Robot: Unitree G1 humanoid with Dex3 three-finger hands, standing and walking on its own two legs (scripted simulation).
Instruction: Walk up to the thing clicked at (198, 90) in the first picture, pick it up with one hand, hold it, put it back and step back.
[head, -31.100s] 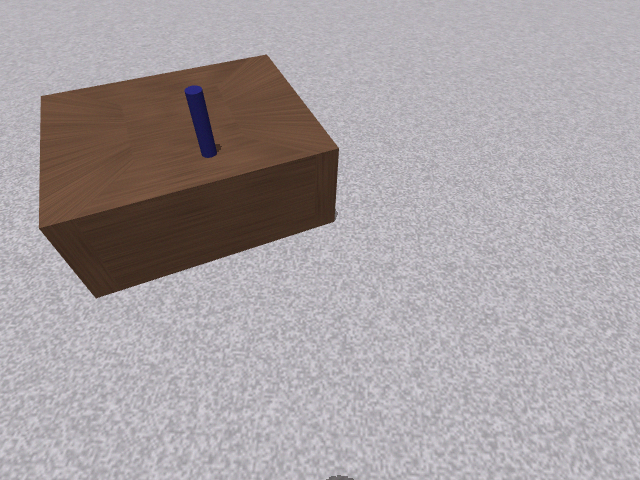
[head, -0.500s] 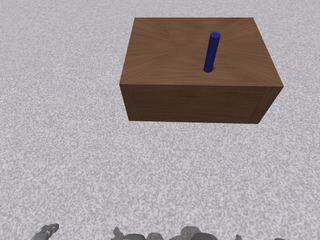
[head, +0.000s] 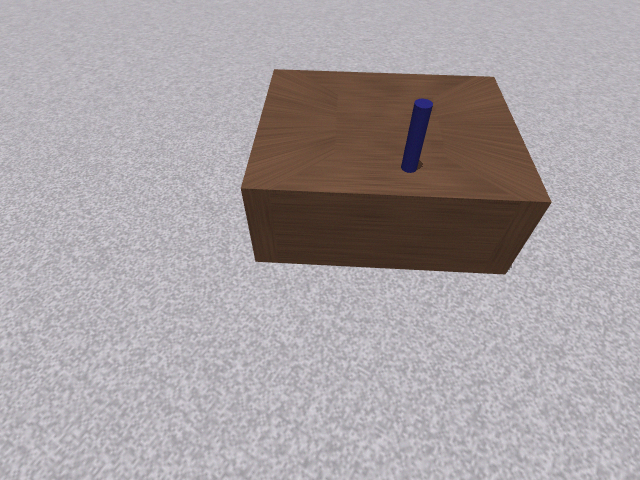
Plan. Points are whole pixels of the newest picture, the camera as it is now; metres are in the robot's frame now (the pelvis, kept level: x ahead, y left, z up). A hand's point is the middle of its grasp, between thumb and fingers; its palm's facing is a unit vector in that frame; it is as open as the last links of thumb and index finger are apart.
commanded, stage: step back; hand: right
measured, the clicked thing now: (415, 138) +1.10 -0.26 -0.26
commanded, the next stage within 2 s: stand in 0.46 s
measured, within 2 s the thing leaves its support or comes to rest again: neither
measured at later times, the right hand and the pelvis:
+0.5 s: hand out of the picture +0.12 -0.25 -0.14, palm faces +0.00 +0.94 -0.35, open 7.4 cm; pelvis +0.02 +0.00 +0.01, yaw -1 degrees
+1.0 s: hand out of the picture +0.08 -0.25 -0.13, palm faces +0.00 +0.94 -0.33, open 7.4 cm; pelvis -0.01 +0.00 +0.02, yaw -1 degrees
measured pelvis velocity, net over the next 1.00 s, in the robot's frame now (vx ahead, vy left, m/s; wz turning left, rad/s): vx -0.01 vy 0.00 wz -0.02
